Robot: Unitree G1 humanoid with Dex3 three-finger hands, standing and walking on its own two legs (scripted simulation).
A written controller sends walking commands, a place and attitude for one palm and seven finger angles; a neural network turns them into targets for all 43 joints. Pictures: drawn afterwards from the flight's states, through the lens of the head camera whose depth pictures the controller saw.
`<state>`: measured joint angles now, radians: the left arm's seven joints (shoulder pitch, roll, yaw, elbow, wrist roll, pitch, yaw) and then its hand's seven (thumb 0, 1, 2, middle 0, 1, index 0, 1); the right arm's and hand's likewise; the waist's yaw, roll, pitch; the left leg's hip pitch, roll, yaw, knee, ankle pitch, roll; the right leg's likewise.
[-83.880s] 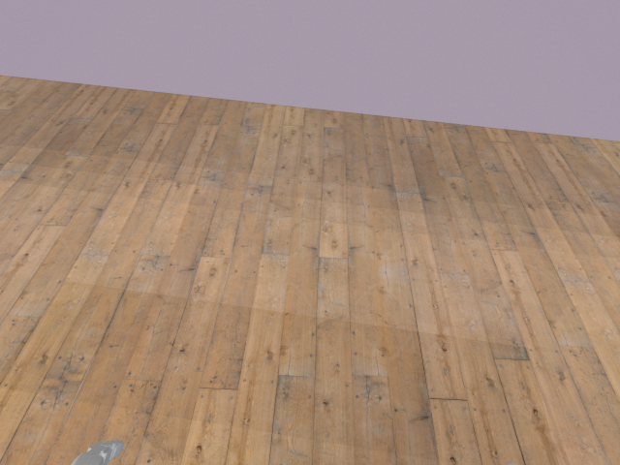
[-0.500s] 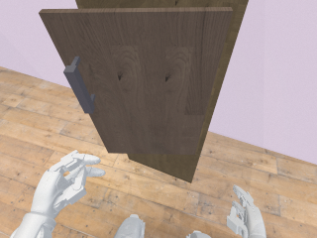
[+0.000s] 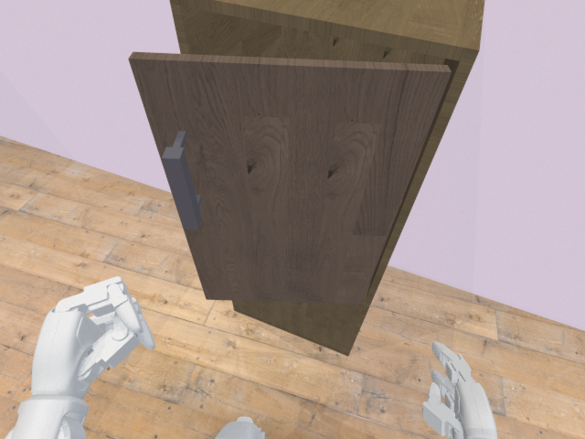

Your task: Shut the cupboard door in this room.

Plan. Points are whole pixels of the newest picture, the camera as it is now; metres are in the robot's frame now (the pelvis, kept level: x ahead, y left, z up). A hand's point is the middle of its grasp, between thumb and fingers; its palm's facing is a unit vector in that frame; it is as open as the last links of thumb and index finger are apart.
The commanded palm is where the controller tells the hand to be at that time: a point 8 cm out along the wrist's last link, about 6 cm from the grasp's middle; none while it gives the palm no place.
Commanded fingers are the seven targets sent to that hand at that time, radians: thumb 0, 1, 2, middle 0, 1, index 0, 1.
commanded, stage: raise the hand and make a fist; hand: left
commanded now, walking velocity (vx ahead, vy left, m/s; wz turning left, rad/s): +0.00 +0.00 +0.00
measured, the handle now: (187, 181) +0.44 +0.20 +0.11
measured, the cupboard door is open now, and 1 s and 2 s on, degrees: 21 21 21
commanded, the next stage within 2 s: bring the fist close to the handle in 0.68 s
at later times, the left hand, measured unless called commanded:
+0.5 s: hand (159, 325) +0.22 +0.17 +0.10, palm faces +0.03 -1.00 -0.03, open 3.1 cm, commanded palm +0.20 +0.23 +0.11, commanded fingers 0.00 0.90 0.90 -1.30 -1.50 -1.30 -1.50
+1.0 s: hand (168, 291) +0.26 +0.17 +0.12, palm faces +0.10 -0.99 -0.06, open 3.1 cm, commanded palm +0.23 +0.21 +0.11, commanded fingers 0.00 0.90 0.90 -1.30 -1.50 -1.30 -1.50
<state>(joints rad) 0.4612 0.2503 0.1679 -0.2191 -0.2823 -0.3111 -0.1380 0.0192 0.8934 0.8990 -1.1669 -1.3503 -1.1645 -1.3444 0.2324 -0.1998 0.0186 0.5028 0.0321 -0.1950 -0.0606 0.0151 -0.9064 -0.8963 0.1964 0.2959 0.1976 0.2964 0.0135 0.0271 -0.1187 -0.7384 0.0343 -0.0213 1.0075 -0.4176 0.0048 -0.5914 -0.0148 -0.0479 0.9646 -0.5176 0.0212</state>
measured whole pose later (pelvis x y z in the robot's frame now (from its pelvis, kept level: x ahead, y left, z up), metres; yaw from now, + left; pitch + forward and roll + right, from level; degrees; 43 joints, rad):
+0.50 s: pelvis +0.00 -0.01 +0.02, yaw +0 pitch +5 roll -1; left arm 0.37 0.25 0.15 -0.11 -0.28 -0.14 -0.19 0.01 0.90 0.90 -1.30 -1.50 -1.30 -1.49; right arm 0.29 -0.25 0.04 0.55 0.04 -0.21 -0.06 0.02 -0.90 -0.90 0.20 0.30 0.20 0.30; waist 0.00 0.04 -0.09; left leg -0.59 0.03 -0.02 0.86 -0.35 -0.01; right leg -0.46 -0.01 -0.05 0.84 -0.46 0.01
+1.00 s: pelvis +0.01 -0.03 +0.02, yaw +1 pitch +6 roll +0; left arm 0.27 0.23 0.19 -0.07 -0.28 -0.25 -0.17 0.02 0.89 0.90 -1.31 -1.50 -1.30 -1.50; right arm 0.24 -0.24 0.02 0.57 0.03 -0.21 -0.06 0.01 -0.91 -0.90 0.20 0.30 0.20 0.30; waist 0.02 0.04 -0.08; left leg -0.60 0.04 -0.03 0.87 -0.38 -0.03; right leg -0.48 -0.01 -0.06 0.88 -0.51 -0.02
